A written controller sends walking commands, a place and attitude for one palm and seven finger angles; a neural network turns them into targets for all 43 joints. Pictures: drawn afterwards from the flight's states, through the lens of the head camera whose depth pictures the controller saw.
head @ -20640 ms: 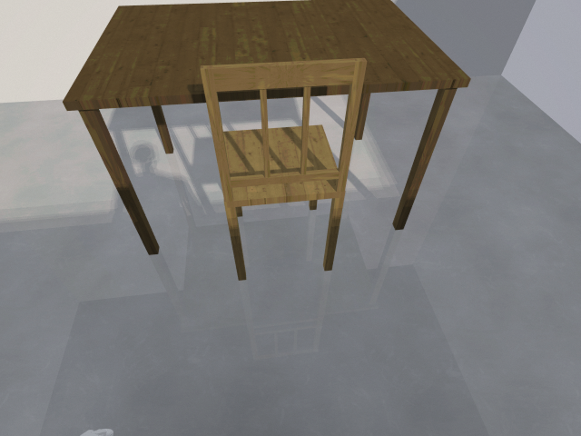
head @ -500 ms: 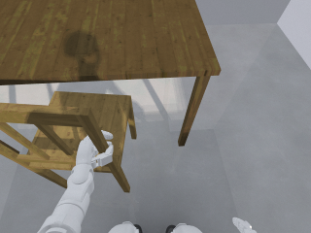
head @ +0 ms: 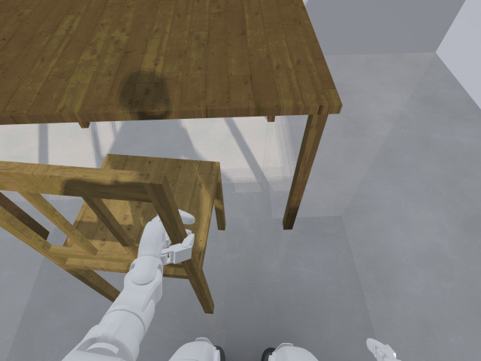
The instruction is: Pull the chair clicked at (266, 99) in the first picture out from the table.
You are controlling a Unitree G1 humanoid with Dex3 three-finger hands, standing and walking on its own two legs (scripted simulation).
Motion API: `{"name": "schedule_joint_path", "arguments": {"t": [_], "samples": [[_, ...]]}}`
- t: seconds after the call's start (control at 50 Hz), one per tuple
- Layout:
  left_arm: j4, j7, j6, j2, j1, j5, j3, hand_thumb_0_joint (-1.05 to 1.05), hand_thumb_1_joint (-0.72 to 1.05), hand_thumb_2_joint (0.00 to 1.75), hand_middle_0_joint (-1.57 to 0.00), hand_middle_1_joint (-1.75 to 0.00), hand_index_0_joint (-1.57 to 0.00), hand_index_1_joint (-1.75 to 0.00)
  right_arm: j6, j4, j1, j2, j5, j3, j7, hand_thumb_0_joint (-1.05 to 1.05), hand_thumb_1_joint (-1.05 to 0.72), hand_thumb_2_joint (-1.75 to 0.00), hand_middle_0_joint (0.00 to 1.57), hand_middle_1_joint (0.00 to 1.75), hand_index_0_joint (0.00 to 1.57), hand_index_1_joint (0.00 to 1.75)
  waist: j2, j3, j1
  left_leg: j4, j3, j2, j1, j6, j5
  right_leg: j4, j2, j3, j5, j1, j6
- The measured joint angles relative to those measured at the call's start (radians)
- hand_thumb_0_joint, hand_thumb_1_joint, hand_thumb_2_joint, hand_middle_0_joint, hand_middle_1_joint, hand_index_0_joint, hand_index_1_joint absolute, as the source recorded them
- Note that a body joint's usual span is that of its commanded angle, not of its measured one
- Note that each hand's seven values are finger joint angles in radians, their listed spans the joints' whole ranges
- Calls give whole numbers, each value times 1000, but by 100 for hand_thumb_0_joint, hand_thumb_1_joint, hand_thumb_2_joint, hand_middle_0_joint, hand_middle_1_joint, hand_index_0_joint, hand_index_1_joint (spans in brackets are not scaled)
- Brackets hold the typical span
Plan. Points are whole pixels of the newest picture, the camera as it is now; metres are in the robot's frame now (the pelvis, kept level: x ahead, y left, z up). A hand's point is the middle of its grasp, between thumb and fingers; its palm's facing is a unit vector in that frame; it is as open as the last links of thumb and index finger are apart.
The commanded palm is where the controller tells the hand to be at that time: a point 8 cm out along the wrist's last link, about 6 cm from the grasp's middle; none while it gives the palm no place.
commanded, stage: step backward, pulling the chair out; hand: left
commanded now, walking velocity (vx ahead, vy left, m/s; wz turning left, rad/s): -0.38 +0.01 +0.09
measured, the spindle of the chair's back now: (65, 226) +0.37 +0.37 -0.07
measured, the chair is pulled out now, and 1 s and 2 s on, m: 0.14 0.23 0.47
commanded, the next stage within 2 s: stop walking, hand still on the chair in 2.00 s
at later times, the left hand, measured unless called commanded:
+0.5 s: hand (186, 259) +0.30 +0.11 -0.06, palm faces -0.01 -0.99 -0.15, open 6.0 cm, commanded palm +0.27 +0.16 -0.06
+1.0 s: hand (180, 304) +0.22 +0.11 -0.06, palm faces -0.05 -0.99 -0.14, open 6.0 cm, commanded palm +0.19 +0.16 -0.05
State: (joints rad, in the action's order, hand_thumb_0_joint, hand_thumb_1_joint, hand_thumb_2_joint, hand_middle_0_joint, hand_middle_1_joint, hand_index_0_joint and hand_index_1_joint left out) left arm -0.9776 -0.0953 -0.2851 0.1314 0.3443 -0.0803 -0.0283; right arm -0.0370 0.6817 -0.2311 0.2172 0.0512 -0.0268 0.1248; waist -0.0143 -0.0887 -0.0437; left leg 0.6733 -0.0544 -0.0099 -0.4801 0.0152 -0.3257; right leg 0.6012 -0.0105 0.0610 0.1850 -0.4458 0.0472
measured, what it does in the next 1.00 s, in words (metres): walks backwards: right foot, then left foot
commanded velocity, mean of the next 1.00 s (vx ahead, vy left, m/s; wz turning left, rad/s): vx -0.38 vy -0.03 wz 0.06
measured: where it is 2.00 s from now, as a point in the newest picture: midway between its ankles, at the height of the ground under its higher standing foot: outside the picture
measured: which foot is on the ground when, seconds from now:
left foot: down 0.00-0.42, up 0.44-0.62, down 0.64-1.00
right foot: down 0.00-0.16, up 0.18-0.26, down 0.28-0.70, up 0.72-0.78, down 0.80-1.00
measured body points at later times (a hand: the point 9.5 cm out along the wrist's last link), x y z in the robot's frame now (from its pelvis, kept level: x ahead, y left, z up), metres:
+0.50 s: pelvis -0.04 -0.01 +0.01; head +0.04 -0.02 +0.45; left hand +0.29 +0.16 -0.04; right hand +0.07 -0.26 -0.12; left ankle -0.02 +0.12 -0.70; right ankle +0.01 -0.11 -0.72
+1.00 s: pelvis -0.12 +0.01 +0.01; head -0.04 +0.00 +0.45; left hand +0.22 +0.17 -0.04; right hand -0.01 -0.23 -0.13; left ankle -0.12 +0.14 -0.71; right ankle -0.06 -0.11 -0.72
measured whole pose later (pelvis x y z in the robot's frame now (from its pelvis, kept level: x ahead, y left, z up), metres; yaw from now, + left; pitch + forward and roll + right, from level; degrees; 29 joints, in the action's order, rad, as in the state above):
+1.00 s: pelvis -0.12 +0.01 +0.01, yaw +1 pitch +3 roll -1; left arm -0.96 -0.07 -0.23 0.11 0.41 -0.04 -0.01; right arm -0.06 0.69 -0.17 0.19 0.02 -0.02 0.11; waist -0.04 -0.12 -0.07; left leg 0.75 0.05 0.02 -0.42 -0.04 -0.44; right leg 0.53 0.00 0.04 0.17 -0.42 0.01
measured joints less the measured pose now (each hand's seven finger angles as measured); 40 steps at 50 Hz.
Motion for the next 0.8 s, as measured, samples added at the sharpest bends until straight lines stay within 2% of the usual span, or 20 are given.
{"name": "schedule_joint_path", "arguments": {"t": [0.06,0.1,0.12,0.14,0.18,0.24,0.32,0.42,0.48,0.54,0.58,0.62,0.64,0.66,0.72,0.76,0.8], "samples": [[-18,-11,-5,-14,7,13,-3,11,60,78,-32,-111,-50,-145,11,28,-8,6,-5,1,-12,1,-91,-89,20,30,20,30,5,4,-4,55,53,-14,27,-12,-72,-34,6,0,-21,13,-4],[-20,-13,1,-20,11,26,-13,11,60,77,-31,-113,-50,-145,20,39,-20,18,-9,0,-13,1,-91,-89,20,30,20,30,0,20,-13,-22,83,-2,79,-9,-34,-43,9,8,-29,4,-13],[-19,-12,5,-21,19,32,-21,11,60,77,-31,-115,-50,-145,24,42,-23,23,-12,2,-11,1,-91,-89,20,30,20,30,-3,21,-21,-58,83,1,80,-4,64,-42,15,16,-31,-2,-19],[-16,-10,9,-19,27,35,-29,10,60,76,-31,-116,-50,-145,23,44,-22,24,-13,5,-9,1,-91,-89,20,30,20,30,5,16,-19,-62,77,-4,76,-1,103,-37,22,14,-32,-8,-25],[3,-7,20,-6,29,31,-42,10,61,76,-30,-118,-50,-145,14,39,-18,17,-14,6,-6,1,-91,-89,20,30,20,30,26,5,-7,-64,54,-11,80,1,94,-10,27,-12,2,-23,-35],[28,4,31,6,26,30,-37,10,61,75,-30,-119,-50,-145,7,20,-16,-2,-28,7,-4,1,-91,-89,20,30,20,30,31,-5,-8,-64,49,-10,77,1,80,63,23,-48,60,-15,-36],[51,17,35,25,28,34,-8,9,60,76,-31,-119,-50,-145,15,18,7,-34,-47,6,-26,1,-91,-89,20,30,20,30,28,-21,10,-57,41,18,62,-14,84,32,8,-64,86,41,-41],[73,21,32,40,24,16,47,11,58,78,-33,-115,-50,-145,10,-3,47,-44,-37,7,-43,1,-90,-89,20,30,21,30,-14,-61,-10,-56,67,66,44,-42,108,-27,-40,-38,32,51,-17],[83,18,35,30,9,16,55,11,58,79,-33,-115,-50,-145,2,-6,52,-19,-29,17,-34,1,-90,-89,20,31,21,30,-14,-51,-21,81,103,32,9,-46,-65,-36,-30,-32,19,37,-9],[89,13,50,5,4,24,45,12,59,79,-32,-114,-50,-145,-4,3,53,20,-26,25,-23,1,-91,-89,20,30,21,30,-4,-37,-25,163,119,-7,20,-46,-147,-55,0,-32,-1,28,-16],[92,10,62,-11,8,32,26,13,59,78,-31,-115,-50,-145,-9,8,49,45,-23,27,-14,1,-91,-89,20,30,20,30,0,-30,-30,106,118,-5,66,-45,-141,-70,20,-21,-14,26,-27],[98,8,79,-24,15,41,-6,13,59,78,-30,-117,-50,-145,-14,6,41,68,-22,29,-3,1,-91,-89,20,30,20,30,-4,-21,-31,-38,111,19,137,-40,-45,-74,34,-5,-23,18,-40],[105,8,88,-28,21,44,-27,13,59,78,-30,-118,-50,-145,-18,3,37,77,-23,32,3,1,-91,-89,20,30,20,30,-8,-18,-30,-103,110,31,162,-31,42,-68,38,4,-24,10,-47],[108,9,94,-24,30,45,-43,13,60,78,-29,-119,-50,-145,-26,4,43,73,-23,37,8,1,-91,-89,20,30,20,30,9,-27,-22,-116,101,21,167,-29,62,-65,51,-2,-28,7,-54],[122,19,102,-2,25,38,-70,12,60,77,-29,-122,-50,-145,-44,-21,47,41,-33,34,10,1,-91,-89,20,30,20,30,50,-36,5,-131,63,5,177,-29,41,-19,63,-36,-18,-8,-59],[114,26,91,0,16,34,-68,13,60,78,-29,-121,-50,-145,-39,-34,41,17,-41,31,3,1,-91,-89,19,30,20,30,43,-29,9,-131,59,12,170,-30,39,41,51,-41,56,1,-52],[101,32,77,-1,9,33,-58,13,59,78,-29,-121,-50,-145,-30,-32,35,-11,-45,25,-10,1,-91,-89,19,30,20,30,33,-21,16,-121,58,23,160,-34,40,21,38,-42,37,46,-46]]}}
